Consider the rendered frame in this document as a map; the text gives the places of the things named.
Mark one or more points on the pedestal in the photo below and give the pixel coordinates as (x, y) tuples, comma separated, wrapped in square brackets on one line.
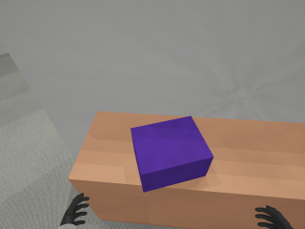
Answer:
[(255, 163)]

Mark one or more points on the right robot hand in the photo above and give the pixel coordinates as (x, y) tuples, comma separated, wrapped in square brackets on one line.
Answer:
[(275, 217)]

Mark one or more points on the carton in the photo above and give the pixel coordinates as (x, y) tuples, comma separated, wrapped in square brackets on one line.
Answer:
[(170, 152)]

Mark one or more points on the left robot hand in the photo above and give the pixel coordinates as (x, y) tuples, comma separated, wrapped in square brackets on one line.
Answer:
[(70, 215)]

